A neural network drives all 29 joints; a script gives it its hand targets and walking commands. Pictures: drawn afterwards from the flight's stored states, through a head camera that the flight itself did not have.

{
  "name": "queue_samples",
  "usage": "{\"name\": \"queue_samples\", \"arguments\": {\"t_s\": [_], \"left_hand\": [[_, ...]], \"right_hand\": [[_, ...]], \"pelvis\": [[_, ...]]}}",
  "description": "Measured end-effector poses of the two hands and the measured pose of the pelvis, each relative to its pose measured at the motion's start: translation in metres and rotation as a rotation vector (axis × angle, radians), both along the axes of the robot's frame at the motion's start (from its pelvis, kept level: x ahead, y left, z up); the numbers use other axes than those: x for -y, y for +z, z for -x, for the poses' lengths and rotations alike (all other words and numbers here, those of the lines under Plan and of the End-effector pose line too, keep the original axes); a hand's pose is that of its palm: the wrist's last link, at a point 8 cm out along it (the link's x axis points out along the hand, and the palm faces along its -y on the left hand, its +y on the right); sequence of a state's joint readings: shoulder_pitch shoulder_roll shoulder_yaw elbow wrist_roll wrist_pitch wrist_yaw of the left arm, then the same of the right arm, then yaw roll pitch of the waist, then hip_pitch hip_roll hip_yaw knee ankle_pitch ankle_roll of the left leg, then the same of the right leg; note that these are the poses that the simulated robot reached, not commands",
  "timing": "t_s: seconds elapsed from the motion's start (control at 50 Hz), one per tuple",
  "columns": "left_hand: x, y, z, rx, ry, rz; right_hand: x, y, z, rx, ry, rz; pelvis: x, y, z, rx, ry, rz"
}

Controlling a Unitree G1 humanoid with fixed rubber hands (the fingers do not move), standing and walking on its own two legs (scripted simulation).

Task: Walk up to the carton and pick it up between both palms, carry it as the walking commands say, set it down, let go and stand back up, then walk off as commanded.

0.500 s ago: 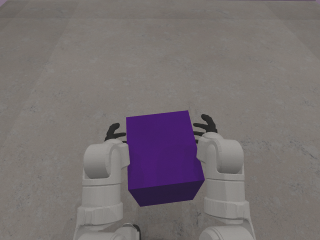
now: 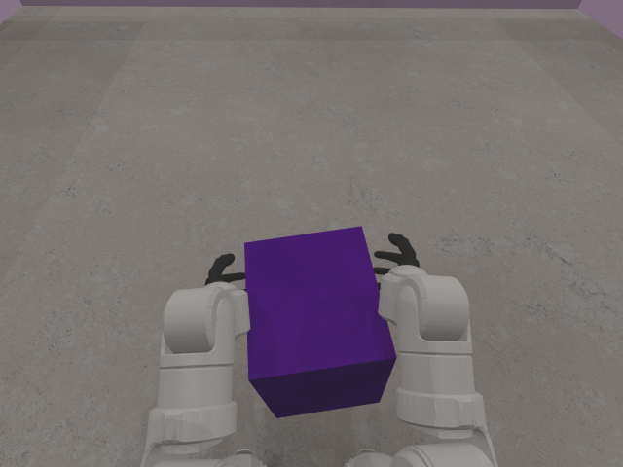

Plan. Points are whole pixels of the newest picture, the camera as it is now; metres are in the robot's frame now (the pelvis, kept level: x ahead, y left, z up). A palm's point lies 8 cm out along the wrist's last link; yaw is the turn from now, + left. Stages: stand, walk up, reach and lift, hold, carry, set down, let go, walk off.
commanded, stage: carry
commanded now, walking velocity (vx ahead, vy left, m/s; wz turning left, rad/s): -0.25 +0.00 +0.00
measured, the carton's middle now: (316, 328) +0.31 +0.00 +0.00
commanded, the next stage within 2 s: none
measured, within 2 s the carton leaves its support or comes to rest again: neither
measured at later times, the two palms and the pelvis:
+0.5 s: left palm out of the picture +0.07 +0.09 +0.07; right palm out of the picture +0.09 -0.13 +0.09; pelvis -0.23 -0.03 +0.00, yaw +0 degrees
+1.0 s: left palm out of the picture -0.16 +0.06 +0.07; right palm out of the picture -0.14 -0.17 +0.09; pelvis -0.46 -0.06 +0.00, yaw +0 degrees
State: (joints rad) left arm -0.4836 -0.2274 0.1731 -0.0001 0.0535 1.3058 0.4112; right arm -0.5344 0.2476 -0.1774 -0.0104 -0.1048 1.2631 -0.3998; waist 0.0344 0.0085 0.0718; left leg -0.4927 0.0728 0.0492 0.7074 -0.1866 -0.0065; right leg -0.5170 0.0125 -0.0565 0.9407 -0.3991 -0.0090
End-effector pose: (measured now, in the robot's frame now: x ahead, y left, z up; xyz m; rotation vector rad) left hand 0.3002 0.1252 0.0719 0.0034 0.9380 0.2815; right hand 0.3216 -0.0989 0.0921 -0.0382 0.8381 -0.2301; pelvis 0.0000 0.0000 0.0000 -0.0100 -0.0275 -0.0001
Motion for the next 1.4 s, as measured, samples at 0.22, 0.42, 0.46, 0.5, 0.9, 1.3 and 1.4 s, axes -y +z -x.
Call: {"name": "queue_samples", "arguments": {"t_s": [0.22, 0.42, 0.46, 0.5, 0.9, 1.3, 1.4], "left_hand": [[0.022, 0.003, 0.098, -0.009, 0.037, -0.049], [0.030, -0.003, 0.191, -0.004, -0.026, 0.001], [0.031, -0.001, 0.210, -0.006, -0.014, 0.001], [0.034, 0.002, 0.228, 0.000, 0.010, -0.004], [0.070, 0.000, 0.403, 0.027, -0.043, 0.022], [0.098, 0.004, 0.591, -0.019, 0.016, -0.039], [0.103, -0.002, 0.630, 0.028, -0.023, 0.016]], "right_hand": [[0.024, -0.019, 0.103, -0.010, 0.015, -0.060], [0.031, -0.005, 0.199, -0.005, -0.033, -0.007], [0.032, -0.003, 0.215, -0.007, -0.020, -0.006], [0.034, -0.001, 0.228, -0.001, -0.001, -0.012], [0.072, 0.000, 0.420, 0.028, -0.069, 0.003], [0.100, -0.015, 0.601, -0.022, -0.003, -0.046], [0.104, -0.004, 0.644, 0.025, -0.047, -0.001]], "pelvis": [[0.021, -0.004, 0.104, 0.002, 0.042, -0.032], [0.022, 0.003, 0.199, 0.004, 0.015, -0.002], [0.027, 0.005, 0.216, -0.005, 0.008, 0.008], [0.034, 0.004, 0.233, -0.017, 0.005, 0.010], [0.055, -0.002, 0.419, 0.008, 0.028, -0.030], [0.093, -0.002, 0.598, 0.002, 0.053, -0.026], [0.091, -0.003, 0.646, 0.006, 0.044, -0.042]]}}
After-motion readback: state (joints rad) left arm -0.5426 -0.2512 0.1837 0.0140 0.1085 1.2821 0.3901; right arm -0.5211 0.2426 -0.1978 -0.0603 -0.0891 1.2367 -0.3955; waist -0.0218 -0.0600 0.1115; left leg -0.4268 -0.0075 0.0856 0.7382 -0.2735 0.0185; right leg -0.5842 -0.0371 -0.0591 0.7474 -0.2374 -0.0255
